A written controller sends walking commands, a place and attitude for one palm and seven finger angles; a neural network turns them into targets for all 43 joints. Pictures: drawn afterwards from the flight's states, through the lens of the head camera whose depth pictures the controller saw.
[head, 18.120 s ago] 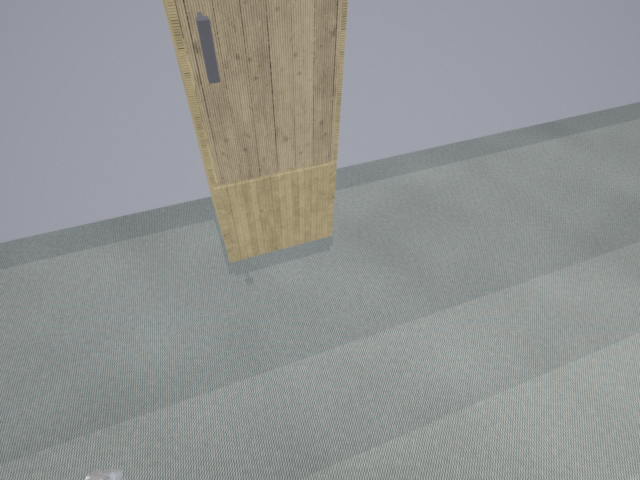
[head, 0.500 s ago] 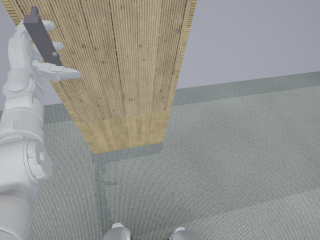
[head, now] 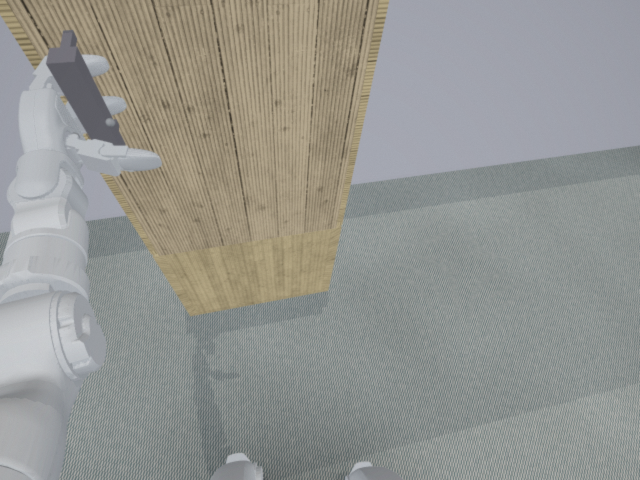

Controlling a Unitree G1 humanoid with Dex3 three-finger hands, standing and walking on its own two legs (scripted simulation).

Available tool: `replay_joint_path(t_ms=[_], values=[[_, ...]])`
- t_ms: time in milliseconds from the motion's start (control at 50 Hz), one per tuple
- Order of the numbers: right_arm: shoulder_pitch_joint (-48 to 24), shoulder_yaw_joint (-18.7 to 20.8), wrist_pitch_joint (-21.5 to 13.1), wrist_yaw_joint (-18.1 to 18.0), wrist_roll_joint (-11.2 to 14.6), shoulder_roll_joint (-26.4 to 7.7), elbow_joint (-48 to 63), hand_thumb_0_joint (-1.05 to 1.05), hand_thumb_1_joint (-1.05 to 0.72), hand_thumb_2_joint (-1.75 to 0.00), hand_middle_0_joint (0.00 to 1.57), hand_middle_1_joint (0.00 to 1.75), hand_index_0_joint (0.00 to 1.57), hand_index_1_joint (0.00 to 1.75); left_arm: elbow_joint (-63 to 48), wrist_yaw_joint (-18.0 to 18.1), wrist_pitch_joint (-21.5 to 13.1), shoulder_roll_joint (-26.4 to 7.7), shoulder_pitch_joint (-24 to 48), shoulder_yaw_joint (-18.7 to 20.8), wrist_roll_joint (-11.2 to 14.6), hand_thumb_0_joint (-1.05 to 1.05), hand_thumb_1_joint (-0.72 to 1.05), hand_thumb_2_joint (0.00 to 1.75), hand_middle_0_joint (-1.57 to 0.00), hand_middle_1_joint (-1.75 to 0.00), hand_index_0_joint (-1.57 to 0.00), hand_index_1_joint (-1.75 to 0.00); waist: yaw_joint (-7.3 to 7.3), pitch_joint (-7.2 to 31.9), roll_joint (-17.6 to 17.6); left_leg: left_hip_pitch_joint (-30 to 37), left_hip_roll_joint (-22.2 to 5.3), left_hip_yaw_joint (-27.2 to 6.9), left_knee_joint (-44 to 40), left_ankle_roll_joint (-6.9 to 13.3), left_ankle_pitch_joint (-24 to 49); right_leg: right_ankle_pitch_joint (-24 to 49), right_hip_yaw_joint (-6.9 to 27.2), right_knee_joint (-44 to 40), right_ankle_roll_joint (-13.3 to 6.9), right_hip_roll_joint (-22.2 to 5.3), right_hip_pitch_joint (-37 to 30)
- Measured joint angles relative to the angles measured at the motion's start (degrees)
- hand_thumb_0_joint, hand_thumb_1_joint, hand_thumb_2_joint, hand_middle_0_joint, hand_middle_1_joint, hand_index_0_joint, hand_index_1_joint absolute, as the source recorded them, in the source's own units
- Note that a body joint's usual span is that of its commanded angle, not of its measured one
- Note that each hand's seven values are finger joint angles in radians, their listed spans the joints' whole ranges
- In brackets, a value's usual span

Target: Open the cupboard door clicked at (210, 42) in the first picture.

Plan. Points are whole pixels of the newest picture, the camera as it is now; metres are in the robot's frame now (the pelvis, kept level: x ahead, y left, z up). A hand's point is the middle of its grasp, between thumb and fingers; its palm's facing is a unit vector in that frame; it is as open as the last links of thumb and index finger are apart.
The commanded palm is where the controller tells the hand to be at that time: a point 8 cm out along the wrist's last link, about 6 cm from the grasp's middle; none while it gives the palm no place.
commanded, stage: close the thumb around the handle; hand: left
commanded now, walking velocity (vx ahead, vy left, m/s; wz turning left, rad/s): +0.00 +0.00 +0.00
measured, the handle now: (93, 98) +0.56 +0.24 +0.13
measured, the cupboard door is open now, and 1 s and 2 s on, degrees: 0 3 42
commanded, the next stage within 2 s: pull the door open along its arc in 0.62 s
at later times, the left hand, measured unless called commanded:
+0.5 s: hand (110, 121) +0.52 +0.22 +0.12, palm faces +0.14 -0.99 +0.00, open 6.2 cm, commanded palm +0.50 +0.25 +0.12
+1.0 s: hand (114, 132) +0.51 +0.21 +0.12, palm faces +0.14 -0.99 +0.00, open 6.0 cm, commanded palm +0.44 +0.25 +0.12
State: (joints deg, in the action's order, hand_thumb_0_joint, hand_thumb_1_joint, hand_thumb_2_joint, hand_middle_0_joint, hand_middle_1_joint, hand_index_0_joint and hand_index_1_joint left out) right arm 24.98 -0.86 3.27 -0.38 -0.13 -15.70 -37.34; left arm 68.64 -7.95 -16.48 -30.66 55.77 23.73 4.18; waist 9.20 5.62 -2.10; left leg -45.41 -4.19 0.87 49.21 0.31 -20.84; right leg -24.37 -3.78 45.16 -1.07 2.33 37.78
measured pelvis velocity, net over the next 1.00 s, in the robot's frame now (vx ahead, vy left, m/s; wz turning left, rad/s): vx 0.00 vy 0.01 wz -0.03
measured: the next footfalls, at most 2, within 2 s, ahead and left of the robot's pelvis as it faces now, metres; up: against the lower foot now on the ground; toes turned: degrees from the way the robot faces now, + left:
none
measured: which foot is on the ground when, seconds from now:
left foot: down 0.00-1.00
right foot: down 0.00-1.00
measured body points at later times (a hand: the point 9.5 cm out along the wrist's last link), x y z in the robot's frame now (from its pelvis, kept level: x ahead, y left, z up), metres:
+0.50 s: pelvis +0.00 +0.00 +0.00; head +0.10 +0.02 +0.44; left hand +0.51 +0.27 +0.13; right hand -0.02 -0.26 -0.11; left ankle +0.02 +0.11 -0.70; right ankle -0.03 -0.11 -0.70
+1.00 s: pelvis +0.00 +0.01 +0.00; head +0.09 +0.01 +0.44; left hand +0.49 +0.26 +0.13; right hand -0.02 -0.26 -0.11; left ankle +0.02 +0.11 -0.70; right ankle -0.03 -0.11 -0.70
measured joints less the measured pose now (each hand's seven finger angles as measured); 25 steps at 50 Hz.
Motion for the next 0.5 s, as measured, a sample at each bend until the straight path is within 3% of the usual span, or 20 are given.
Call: replay_joint_path(t_ms=[160, 500], values=[[-0.71, -0.09, -0.17, -0.16, -0.05, 0.04, 0.19, 0.01, -0.9, -0.9, 0.2, 0.3, 0.2, 0.3, 0.86, 0.01, 0.06, -0.14, 0.71, -0.27, -0.14, -0.01, -0.24, 0.41, -0.31, -1.23, -0.31, -1.22, 0.06, 0.06, 0.04, -0.21, 0.14, -0.08, 0.1, 0.07, 0.0, -0.04, -0.06, 0.08, 0.09, -0.12, 0.15], [0.02, -0.46, -0.18, -0.32, -0.29, 0.19, 0.28, 0.01, -0.9, -0.9, 0.2, 0.3, 0.2, 0.3, 2.15, -0.2, 0.03, -1.52, 1.88, 0.63, -0.73, 0.0, 0.63, 0.78, -0.38, -1.32, -0.38, -1.32, 0.92, -0.15, 0.07, -1.46, 0.05, 0.05, 0.68, 0.3, -0.05, 0.15, 0.15, 0.41, 0.31, -0.04, 1.37]])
